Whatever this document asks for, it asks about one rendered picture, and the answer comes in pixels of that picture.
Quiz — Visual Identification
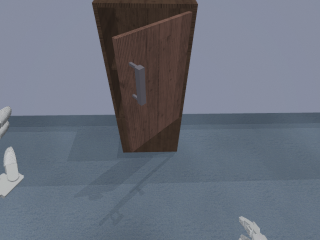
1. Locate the robot right hand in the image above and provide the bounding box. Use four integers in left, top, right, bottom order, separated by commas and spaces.
239, 216, 267, 240

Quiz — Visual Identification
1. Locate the handle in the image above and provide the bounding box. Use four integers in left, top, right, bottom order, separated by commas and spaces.
128, 62, 146, 106

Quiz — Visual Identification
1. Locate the robot left hand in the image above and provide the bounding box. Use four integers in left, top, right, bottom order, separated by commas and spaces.
0, 106, 24, 199

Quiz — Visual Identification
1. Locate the cupboard door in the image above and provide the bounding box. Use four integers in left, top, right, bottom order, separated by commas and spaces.
112, 11, 193, 152

